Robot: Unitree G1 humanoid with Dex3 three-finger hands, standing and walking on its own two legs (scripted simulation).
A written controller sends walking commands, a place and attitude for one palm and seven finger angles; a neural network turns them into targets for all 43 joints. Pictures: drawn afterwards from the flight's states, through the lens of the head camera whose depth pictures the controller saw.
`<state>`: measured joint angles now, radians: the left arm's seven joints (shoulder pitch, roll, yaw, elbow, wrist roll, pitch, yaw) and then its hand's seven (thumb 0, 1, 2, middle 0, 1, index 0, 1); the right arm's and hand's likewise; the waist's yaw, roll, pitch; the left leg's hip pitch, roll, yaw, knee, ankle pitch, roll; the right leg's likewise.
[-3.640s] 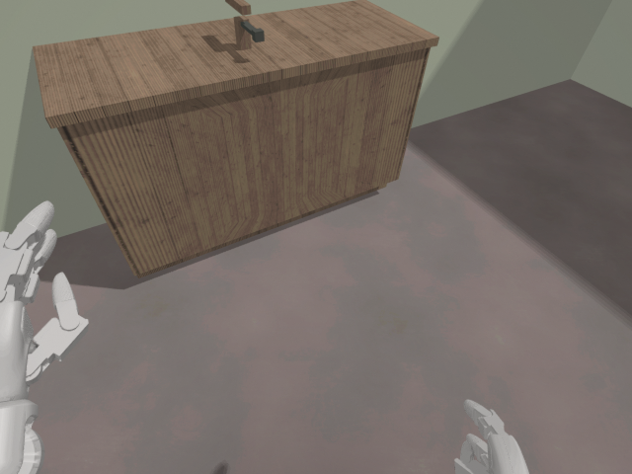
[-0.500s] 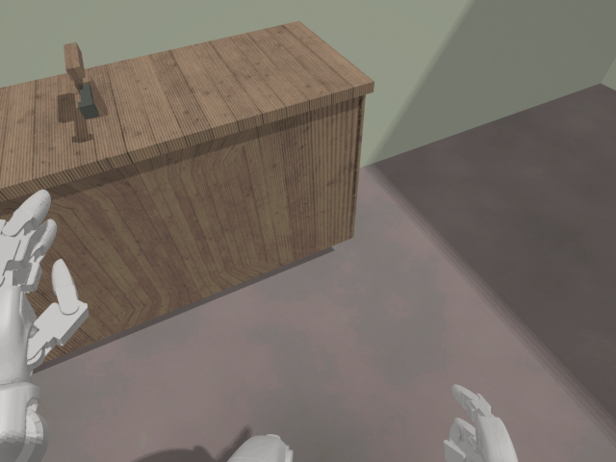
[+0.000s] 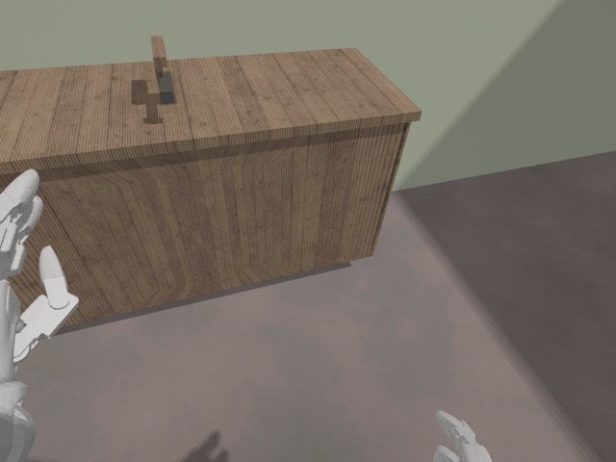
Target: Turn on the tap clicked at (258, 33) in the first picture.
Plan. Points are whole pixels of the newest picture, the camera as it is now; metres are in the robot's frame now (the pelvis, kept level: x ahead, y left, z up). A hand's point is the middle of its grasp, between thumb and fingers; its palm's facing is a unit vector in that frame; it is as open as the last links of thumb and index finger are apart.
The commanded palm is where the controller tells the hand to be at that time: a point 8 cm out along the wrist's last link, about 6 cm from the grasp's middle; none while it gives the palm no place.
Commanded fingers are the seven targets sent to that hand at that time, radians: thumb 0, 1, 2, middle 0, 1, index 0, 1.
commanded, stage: take the last steps up to it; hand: left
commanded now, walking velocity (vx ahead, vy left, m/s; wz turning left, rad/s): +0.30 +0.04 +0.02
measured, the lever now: (166, 95) +0.84 +0.39 +0.05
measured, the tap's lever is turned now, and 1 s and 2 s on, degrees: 0 0 0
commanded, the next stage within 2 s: none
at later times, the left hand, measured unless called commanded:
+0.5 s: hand (91, 264) +0.26 +0.25 +0.17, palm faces +0.43 -0.82 -0.37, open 7.4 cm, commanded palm +0.21 +0.29 +0.17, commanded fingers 0.00 0.90 0.90 -0.20 -0.30 -0.20 -0.30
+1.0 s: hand (144, 208) +0.36 +0.24 +0.16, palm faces +0.44 -0.80 -0.40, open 7.4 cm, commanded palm +0.30 +0.28 +0.17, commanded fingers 0.00 0.90 0.90 -0.20 -0.30 -0.20 -0.30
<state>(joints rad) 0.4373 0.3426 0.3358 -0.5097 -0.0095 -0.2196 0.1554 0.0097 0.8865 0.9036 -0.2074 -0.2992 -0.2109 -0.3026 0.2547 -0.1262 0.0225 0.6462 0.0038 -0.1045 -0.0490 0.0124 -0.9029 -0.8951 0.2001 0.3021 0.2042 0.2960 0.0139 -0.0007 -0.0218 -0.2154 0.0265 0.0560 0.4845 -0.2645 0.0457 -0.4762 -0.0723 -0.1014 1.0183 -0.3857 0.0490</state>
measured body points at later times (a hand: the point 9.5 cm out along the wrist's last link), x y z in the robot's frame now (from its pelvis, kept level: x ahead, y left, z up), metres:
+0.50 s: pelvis +0.05 +0.01 -0.01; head +0.07 +0.03 +0.44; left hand +0.23 +0.29 +0.19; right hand +0.20 -0.27 -0.09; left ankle +0.11 +0.13 -0.74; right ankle +0.01 -0.12 -0.74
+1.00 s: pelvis +0.14 +0.00 -0.01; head +0.16 -0.02 +0.43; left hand +0.33 +0.28 +0.18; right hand +0.31 -0.22 -0.13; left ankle +0.11 +0.12 -0.68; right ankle +0.17 -0.10 -0.74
